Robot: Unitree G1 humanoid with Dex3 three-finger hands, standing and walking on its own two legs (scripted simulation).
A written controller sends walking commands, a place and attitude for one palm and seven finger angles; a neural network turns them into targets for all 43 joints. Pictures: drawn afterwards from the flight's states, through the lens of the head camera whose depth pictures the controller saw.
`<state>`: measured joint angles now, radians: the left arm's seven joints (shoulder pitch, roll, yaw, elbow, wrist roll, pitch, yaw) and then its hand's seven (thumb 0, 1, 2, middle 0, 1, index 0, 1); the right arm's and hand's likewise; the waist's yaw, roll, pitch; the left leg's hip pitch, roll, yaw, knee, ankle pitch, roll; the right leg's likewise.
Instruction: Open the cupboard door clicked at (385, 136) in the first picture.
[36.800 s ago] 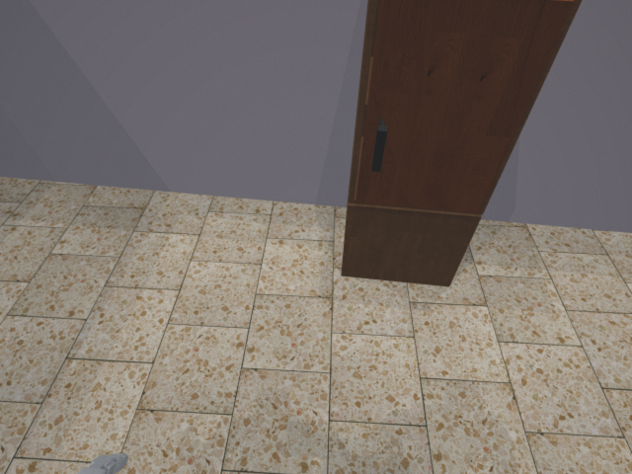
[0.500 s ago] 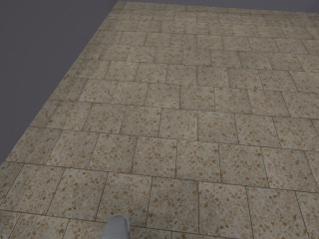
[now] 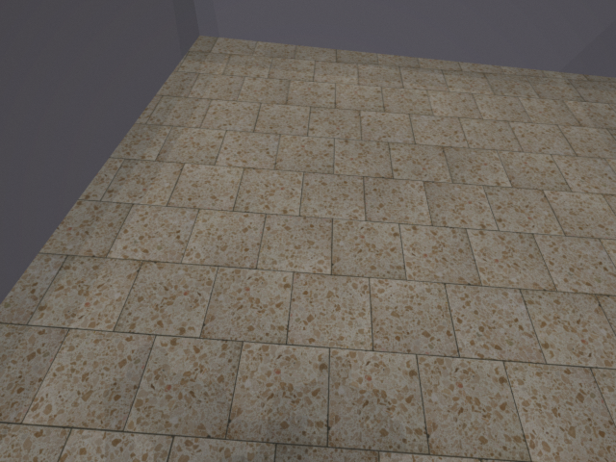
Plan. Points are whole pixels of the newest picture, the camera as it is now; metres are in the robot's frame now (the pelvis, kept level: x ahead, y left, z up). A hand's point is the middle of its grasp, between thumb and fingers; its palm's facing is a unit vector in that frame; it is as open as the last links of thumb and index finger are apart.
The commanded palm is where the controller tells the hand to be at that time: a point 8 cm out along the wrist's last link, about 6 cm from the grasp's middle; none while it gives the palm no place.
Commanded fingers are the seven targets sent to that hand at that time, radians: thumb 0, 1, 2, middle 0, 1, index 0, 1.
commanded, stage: turn to face it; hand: left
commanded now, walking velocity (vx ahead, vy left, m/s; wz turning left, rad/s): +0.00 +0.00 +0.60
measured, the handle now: out of the picture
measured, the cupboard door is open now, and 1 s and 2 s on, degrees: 46 46 46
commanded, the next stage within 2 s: none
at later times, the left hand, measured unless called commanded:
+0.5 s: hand (232, 397) +0.23 +0.14 -0.15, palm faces +0.20 -0.96 -0.19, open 7.3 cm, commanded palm none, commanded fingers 0.00 0.90 0.90 -0.20 -0.30 -0.20 -0.30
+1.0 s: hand out of the picture +0.11 +0.18 -0.15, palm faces +0.52 -0.80 -0.31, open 7.4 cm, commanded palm none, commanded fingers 0.00 0.90 0.90 -0.20 -0.30 -0.20 -0.30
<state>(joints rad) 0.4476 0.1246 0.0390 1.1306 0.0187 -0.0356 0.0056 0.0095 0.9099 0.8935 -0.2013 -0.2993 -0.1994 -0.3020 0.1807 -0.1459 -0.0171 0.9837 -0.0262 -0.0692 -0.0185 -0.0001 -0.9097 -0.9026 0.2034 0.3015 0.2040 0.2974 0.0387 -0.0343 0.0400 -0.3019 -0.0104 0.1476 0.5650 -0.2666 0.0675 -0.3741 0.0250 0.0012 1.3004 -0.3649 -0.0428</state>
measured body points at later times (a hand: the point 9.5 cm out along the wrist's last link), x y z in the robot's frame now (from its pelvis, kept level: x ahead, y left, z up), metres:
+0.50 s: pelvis +0.13 -0.05 +0.01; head +0.17 -0.05 +0.46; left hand +0.22 +0.19 -0.13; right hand +0.18 -0.29 -0.15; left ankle +0.08 +0.07 -0.65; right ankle +0.17 -0.14 -0.73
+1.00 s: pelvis +0.16 -0.06 +0.00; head +0.21 -0.03 +0.45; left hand +0.08 +0.23 -0.13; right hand +0.37 -0.23 -0.14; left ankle +0.13 +0.08 -0.73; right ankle +0.22 -0.18 -0.70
